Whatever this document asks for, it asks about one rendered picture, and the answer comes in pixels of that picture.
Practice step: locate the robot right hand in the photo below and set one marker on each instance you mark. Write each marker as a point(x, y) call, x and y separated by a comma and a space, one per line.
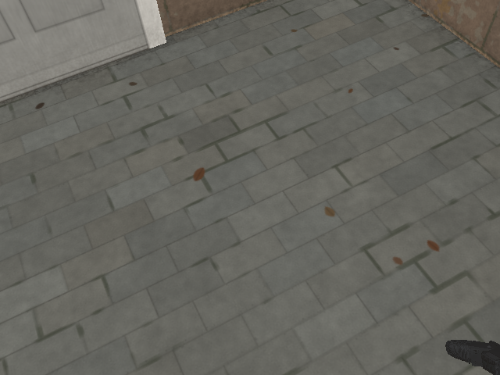
point(486, 355)

